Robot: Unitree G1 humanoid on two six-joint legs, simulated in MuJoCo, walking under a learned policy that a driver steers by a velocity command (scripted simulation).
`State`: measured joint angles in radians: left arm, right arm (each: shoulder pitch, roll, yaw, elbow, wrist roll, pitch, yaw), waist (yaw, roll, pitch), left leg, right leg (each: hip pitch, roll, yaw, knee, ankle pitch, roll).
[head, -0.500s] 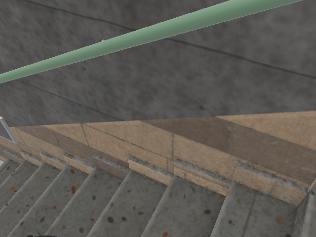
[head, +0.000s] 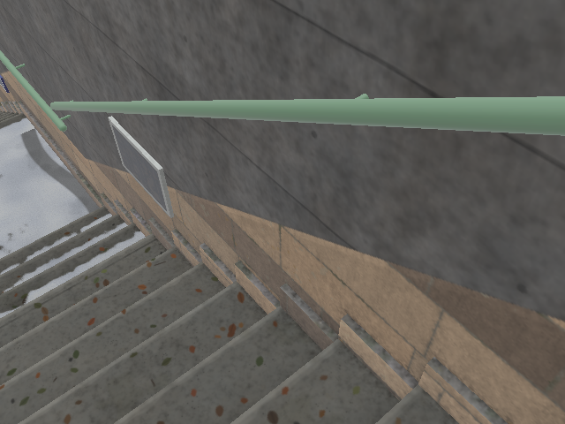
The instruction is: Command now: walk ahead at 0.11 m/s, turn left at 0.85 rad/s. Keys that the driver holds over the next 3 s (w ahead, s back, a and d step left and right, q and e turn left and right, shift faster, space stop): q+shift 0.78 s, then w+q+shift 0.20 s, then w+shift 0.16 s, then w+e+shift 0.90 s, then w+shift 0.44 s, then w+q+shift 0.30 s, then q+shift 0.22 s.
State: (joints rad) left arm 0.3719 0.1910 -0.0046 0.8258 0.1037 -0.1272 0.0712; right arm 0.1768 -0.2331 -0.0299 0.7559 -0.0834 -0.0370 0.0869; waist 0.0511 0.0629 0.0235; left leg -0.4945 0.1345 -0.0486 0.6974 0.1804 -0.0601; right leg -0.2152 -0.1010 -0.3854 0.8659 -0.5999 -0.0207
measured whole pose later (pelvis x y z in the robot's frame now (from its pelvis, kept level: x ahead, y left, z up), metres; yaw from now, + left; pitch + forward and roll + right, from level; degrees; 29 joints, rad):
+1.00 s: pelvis +0.19 +0.03 -0.11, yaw +56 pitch +3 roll -1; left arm 0.35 0.28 0.05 0.82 0.08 -0.14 0.06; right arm 0.20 -0.23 -0.01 0.68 -0.07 -0.02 0.13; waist 0.14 0.02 -0.06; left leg -0.55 0.13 0.06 0.96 -0.36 0.01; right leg -0.12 -0.14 -0.45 0.39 -0.29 0.00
